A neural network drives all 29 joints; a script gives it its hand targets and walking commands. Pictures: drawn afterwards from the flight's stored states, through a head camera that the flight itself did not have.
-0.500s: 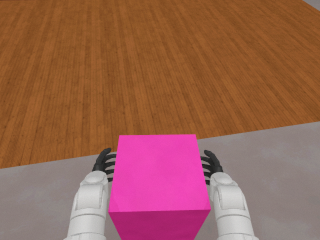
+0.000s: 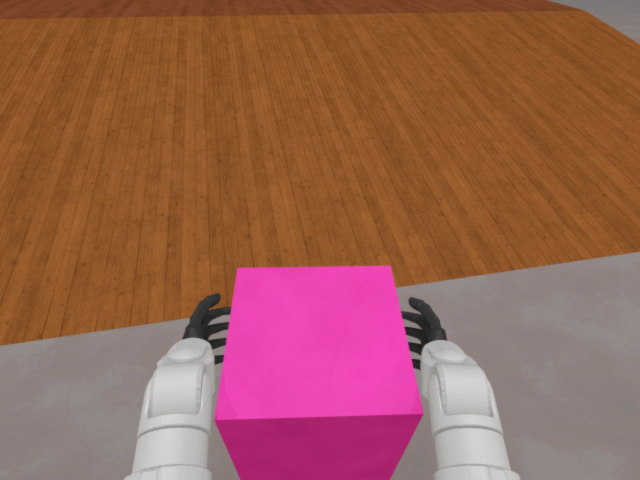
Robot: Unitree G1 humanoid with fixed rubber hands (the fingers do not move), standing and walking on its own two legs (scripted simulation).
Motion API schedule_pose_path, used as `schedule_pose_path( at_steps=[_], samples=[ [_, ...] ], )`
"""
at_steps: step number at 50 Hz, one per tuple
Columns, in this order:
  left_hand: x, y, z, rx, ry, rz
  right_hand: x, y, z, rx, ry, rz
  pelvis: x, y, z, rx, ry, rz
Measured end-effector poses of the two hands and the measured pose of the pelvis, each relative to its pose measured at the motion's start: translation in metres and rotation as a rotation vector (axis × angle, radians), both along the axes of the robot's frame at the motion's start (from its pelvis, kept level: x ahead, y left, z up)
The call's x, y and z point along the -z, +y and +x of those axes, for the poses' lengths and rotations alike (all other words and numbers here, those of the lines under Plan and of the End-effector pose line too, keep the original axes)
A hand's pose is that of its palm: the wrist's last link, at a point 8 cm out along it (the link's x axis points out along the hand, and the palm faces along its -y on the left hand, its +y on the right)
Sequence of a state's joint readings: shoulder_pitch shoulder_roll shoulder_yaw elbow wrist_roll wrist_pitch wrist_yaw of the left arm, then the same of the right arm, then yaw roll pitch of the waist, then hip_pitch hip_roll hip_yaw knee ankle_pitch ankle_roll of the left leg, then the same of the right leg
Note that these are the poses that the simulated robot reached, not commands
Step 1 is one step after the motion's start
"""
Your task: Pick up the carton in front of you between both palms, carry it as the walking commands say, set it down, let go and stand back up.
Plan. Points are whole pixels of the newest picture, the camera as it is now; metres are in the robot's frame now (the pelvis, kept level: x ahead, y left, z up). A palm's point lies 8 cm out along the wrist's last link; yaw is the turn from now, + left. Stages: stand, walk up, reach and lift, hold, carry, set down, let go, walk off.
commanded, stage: hold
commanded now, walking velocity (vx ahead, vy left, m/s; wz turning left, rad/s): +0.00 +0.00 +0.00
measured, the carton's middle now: (315, 378) +0.29 +0.00 -0.03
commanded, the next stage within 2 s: carry in 0.84 s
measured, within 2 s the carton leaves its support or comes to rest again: neither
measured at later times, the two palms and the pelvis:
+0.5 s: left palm (199, 346) +0.29 +0.15 +0.05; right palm (432, 348) +0.29 -0.15 +0.05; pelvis +0.00 +0.00 +0.00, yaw +0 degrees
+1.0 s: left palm (191, 335) +0.30 +0.16 +0.06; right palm (422, 334) +0.31 -0.14 +0.06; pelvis +0.02 +0.01 -0.01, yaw +3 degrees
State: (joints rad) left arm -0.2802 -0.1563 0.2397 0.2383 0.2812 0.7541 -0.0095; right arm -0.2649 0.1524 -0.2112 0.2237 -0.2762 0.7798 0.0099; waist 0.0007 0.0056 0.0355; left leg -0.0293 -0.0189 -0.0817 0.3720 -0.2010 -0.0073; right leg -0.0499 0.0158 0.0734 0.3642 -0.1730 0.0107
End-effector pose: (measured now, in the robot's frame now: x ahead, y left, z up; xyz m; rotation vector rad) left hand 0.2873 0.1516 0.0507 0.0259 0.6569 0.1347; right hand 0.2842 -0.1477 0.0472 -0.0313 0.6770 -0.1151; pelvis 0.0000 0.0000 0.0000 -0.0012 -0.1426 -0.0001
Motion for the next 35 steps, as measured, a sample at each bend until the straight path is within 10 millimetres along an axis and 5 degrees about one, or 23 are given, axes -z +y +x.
schedule_pose_path(
  at_steps=[35],
  samples=[
    [0.0,0.0,0.005,0.006,-0.002,0.01,-0.001,0.0,0.006,-0.006,-0.003,-0.009,-0.001,-0.001,0.007,-0.002,0.009,-0.001]
  ],
)
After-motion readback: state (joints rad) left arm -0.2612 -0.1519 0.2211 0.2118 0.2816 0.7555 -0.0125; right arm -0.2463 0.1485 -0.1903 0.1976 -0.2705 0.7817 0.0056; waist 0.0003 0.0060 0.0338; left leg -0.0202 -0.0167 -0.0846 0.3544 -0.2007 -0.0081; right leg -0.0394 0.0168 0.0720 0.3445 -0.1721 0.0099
